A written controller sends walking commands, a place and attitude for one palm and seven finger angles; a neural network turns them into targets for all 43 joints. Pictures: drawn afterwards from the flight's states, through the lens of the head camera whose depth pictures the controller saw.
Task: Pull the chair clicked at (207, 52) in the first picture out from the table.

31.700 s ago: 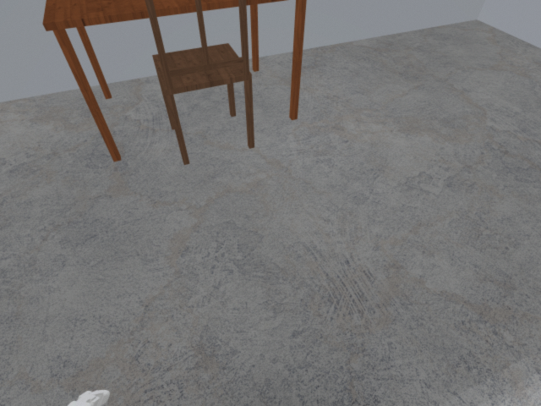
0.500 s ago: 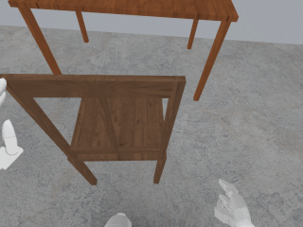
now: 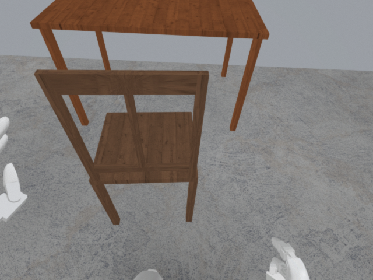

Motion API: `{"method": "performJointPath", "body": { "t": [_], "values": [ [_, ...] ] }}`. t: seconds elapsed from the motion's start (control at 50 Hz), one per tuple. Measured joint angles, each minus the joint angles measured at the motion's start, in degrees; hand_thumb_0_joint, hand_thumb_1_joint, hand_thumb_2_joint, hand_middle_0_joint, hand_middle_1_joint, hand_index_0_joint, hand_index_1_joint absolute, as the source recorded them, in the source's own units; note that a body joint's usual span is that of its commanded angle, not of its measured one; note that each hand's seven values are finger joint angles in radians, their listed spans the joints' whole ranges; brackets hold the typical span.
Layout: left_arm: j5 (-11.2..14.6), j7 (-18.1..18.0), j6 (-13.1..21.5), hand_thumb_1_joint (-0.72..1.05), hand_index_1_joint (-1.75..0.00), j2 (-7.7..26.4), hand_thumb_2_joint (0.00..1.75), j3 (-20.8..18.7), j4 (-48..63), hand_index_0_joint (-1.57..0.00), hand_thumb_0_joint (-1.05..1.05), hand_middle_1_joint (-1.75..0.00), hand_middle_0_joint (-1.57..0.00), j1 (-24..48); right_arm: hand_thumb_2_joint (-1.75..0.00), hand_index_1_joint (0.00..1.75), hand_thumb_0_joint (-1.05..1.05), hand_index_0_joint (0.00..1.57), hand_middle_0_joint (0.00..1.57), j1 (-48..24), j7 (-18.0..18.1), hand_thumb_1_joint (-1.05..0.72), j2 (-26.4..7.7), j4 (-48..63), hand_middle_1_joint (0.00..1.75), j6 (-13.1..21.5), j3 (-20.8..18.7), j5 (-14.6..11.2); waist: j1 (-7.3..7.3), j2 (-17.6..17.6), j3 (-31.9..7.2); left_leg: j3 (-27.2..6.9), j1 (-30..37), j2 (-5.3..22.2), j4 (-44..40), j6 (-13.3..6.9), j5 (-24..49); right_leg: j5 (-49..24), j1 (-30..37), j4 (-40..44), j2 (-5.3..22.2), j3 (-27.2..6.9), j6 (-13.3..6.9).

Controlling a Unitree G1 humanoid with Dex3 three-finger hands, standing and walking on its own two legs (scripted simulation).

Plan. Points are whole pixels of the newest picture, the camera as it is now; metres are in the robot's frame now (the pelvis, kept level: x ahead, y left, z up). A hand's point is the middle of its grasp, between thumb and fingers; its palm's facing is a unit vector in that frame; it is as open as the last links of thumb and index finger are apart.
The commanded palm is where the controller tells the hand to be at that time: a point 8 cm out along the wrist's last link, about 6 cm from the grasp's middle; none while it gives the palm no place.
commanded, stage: stop stepping back and stand still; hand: left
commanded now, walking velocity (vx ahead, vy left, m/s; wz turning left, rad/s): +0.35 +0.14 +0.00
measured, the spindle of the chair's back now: (136, 135) +0.52 +0.20 -0.05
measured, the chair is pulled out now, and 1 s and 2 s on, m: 0.54 0.54 0.54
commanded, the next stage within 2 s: let the arm hang, fingers relaxed in 0.54 s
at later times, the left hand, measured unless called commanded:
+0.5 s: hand out of the picture +0.13 +0.27 +0.17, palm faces +0.47 -0.75 -0.46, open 7.4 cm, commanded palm +0.07 +0.31 +0.18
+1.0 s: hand out of the picture +0.01 +0.17 -0.16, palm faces +0.12 -0.98 -0.17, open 6.7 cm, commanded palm none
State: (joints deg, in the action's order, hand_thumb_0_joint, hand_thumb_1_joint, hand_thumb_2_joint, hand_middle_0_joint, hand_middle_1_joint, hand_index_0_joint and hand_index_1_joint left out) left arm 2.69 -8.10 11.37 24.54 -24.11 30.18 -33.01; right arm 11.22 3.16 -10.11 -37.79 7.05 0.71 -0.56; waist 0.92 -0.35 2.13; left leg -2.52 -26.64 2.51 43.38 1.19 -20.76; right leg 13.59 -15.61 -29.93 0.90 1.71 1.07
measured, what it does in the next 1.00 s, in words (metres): steps on the spot: left foot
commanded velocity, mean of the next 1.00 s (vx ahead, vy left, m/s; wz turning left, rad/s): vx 0.07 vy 0.00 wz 0.00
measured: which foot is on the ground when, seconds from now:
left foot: up 0.00-0.08, down 0.10-1.00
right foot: down 0.00-1.00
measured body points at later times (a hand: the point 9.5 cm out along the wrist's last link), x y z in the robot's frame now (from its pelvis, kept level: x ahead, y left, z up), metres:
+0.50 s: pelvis -0.05 +0.00 +0.01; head -0.07 +0.00 +0.46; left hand +0.10 +0.31 +0.19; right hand +0.10 -0.22 -0.09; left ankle +0.00 +0.11 -0.73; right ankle -0.03 -0.13 -0.73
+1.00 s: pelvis -0.03 -0.01 +0.01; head -0.01 +0.01 +0.45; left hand +0.01 +0.22 -0.15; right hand +0.00 -0.24 -0.14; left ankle +0.00 +0.11 -0.73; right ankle -0.03 -0.12 -0.73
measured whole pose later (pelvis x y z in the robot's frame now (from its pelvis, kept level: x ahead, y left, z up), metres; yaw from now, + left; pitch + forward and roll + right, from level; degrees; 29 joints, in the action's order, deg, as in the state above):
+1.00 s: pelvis -0.03 -0.01 +0.01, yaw +5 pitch -1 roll -1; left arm -0.6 -1.7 -1.3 10.0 -1.4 -49.3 -15.3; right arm 17.7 0.9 -9.1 -56.5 -0.9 0.7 1.3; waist -0.5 2.1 4.3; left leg -3.2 -16.8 -0.2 28.9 0.1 -11.2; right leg 15.4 -10.6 -26.8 -0.2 4.1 -0.8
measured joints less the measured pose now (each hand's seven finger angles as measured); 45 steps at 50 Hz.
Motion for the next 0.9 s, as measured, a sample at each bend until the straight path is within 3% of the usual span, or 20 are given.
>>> {"method": "performJointPath", "body": {
  "t": [0.04,0.1,0.16,0.22,0.26,0.34,0.4,0.52,0.64,0.68,0.78,0.84,0.9],
  "values": [
    [-0.11,-0.49,-1.39,0.89,-0.30,-1.05,0.90,1.21,-1.27,-0.22,0.01,-0.30,-0.21,-0.17,-0.89,0.30,0.02,0.20,0.20,1.65,0.45,-0.90,-0.69,-0.35,0.30,-1.08,0.14,-0.09,-0.85,0.94,-2.11,1.54,2.11,-1.58,2.89,-0.72,-1.77,0.10,-0.22,-0.29,1.16,-0.26,-0.08],
    [-0.70,-0.68,-1.61,0.89,-0.30,-1.77,0.90,2.18,-2.77,-0.22,0.02,-0.30,-0.21,0.65,-0.89,0.30,0.02,0.20,0.20,4.59,1.37,-0.90,-2.57,0.12,0.30,-1.23,-0.44,-0.12,-2.56,0.12,-5.12,2.34,9.40,-1.78,-6.36,-2.18,-3.82,-0.34,-0.75,-0.27,1.26,1.25,0.46],
    [-1.07,-0.62,-0.89,0.89,-0.30,-1.24,0.90,1.29,-3.82,-0.22,0.02,-0.30,-0.21,2.13,-0.89,0.30,0.02,0.20,0.20,5.31,1.78,-0.90,-2.61,-0.24,0.30,-0.79,-1.40,-0.58,-2.98,1.87,-4.07,2.71,11.25,-2.62,-10.79,-2.99,5.69,1.07,-0.49,-0.97,1.88,0.80,0.46],
    [-1.89,-0.21,-0.93,0.89,-0.30,-1.14,0.90,0.42,-4.60,-0.22,0.02,-0.30,-0.21,1.32,-0.90,0.30,0.02,0.20,0.20,7.19,1.69,-0.90,-2.29,1.05,0.30,0.35,-1.90,-0.87,-3.81,1.17,-4.90,2.28,11.57,-2.47,-13.06,-3.42,5.80,6.55,-0.19,-4.64,0.77,0.80,-0.18],
    [-1.91,-0.05,-0.61,0.89,-0.30,-0.33,0.90,-0.05,-4.09,-0.22,0.02,-0.30,-0.21,0.87,-0.90,0.30,0.02,0.20,0.20,8.25,1.45,-0.90,-1.84,1.78,0.30,1.41,-1.88,-0.98,-4.20,0.65,-5.12,1.45,10.96,-2.54,-14.13,-3.39,6.40,6.16,2.58,-1.14,-0.04,1.35,-0.64],
    [-1.21,0.05,1.05,0.89,-0.30,0.45,0.90,-1.07,-3.26,-0.21,0.02,-0.30,-0.21,0.08,-0.90,0.30,0.02,0.20,0.20,6.36,0.77,-0.90,-1.36,0.43,0.30,2.00,-0.97,-0.54,-3.10,0.09,-3.16,1.77,9.62,-2.26,-13.64,-2.68,9.75,-0.52,5.02,4.72,-0.82,0.70,-0.85],
    [-1.17,0.16,0.03,0.89,-0.30,-0.71,0.90,0.07,-4.05,-0.21,0.02,-0.30,-0.21,-0.32,-0.90,0.30,0.02,0.20,0.20,5.61,0.67,-0.90,-0.71,-0.49,0.30,1.03,-0.70,-0.57,-2.40,-0.74,-3.26,1.71,9.77,-2.20,-14.06,-2.73,6.94,2.03,4.84,4.51,-1.16,0.37,-1.32],
    [-0.97,-0.26,-1.20,0.89,-0.30,-2.17,0.90,1.38,-4.78,-0.22,0.02,-0.30,-0.21,0.75,-0.89,0.30,0.02,0.20,0.20,4.17,0.97,-0.90,-0.07,-0.97,0.30,0.94,0.05,-0.31,-1.15,-1.10,-2.89,1.82,10.54,-2.11,-14.36,-2.43,8.10,-0.65,5.36,4.59,-1.39,-0.10,-1.20],
    [-1.05,-0.57,-1.60,0.89,-0.30,-3.23,0.90,2.12,-5.98,-0.22,0.02,-0.30,-0.21,2.82,-0.89,0.30,0.02,0.20,0.20,2.91,1.08,-0.90,-0.52,-0.36,0.30,1.03,0.07,-0.34,-1.13,-1.61,-3.11,1.54,11.46,-1.38,-15.37,-1.85,9.96,-0.53,6.42,5.62,-2.15,0.03,-1.37],
    [-3.29,1.68,-1.69,0.89,-0.30,-3.17,0.90,4.84,-13.21,-0.21,0.01,-0.30,-0.21,6.75,-0.90,0.30,0.02,0.20,0.20,2.08,-1.01,-0.90,-1.51,-2.29,0.30,1.30,-1.05,0.25,-0.93,-2.10,-4.28,1.16,9.22,-1.73,-13.64,-1.58,9.57,0.54,4.08,3.20,-1.82,0.48,-1.41],
    [-4.70,5.87,-11.67,0.91,-0.30,-9.69,0.90,15.85,-47.02,-0.20,0.01,-0.30,-0.19,17.79,-0.90,0.30,0.01,0.20,0.20,0.29,-3.09,-0.90,-3.11,-8.17,0.30,-5.22,-1.42,1.75,-1.50,-2.93,-4.89,0.46,7.09,-3.33,-10.70,-1.81,7.98,3.80,1.47,-1.91,-0.25,1.30,-1.20],
    [-4.60,6.94,-14.81,0.91,-0.30,-13.40,0.90,21.06,-63.19,-0.20,0.01,-0.30,-0.19,18.96,-0.90,0.30,0.01,0.20,0.20,1.18,-3.43,-0.90,-1.77,-10.44,0.30,-7.02,-0.60,2.09,-2.80,-0.52,-2.72,0.49,8.19,-3.79,-10.85,-1.73,7.70,4.72,2.11,-2.85,0.24,1.30,-1.32],
    [-3.42,7.22,-14.95,0.93,-0.30,-16.93,0.90,23.99,-73.84,-0.20,0.00,-0.30,-0.20,17.55,-0.89,0.30,0.01,0.20,0.20,2.86,-3.24,-0.90,-0.31,-13.39,0.30,-7.36,0.17,2.00,-3.21,1.87,-0.33,0.47,9.26,-3.40,-12.06,-1.57,8.00,4.13,3.25,-1.34,-0.16,1.28,-1.29]
  ]
}}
